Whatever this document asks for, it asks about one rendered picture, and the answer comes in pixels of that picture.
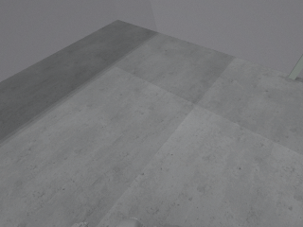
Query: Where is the panel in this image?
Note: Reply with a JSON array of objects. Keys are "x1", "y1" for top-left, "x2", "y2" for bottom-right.
[{"x1": 288, "y1": 54, "x2": 303, "y2": 80}]

